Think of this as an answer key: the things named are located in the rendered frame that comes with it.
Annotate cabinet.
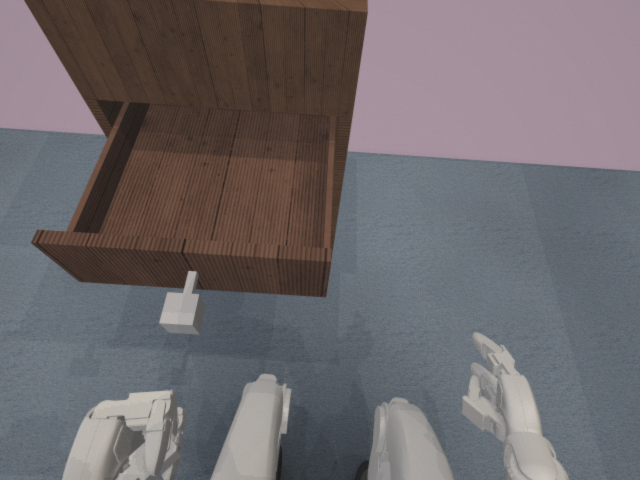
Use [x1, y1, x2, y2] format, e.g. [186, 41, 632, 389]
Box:
[24, 0, 368, 259]

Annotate right robot hand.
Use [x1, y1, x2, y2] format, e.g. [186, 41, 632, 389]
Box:
[462, 332, 543, 444]

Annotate handle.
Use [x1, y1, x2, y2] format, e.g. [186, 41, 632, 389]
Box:
[159, 271, 206, 335]

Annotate robot right thigh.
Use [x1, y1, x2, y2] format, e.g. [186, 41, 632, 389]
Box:
[373, 401, 455, 480]

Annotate robot right shin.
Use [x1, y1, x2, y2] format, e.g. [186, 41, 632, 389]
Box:
[368, 398, 409, 480]

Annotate right robot forearm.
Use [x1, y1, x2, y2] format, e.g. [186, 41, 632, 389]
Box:
[502, 432, 569, 480]

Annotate left robot hand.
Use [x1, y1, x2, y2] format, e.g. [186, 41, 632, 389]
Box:
[62, 390, 187, 480]

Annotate drawer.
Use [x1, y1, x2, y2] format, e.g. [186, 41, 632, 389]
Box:
[31, 102, 336, 297]

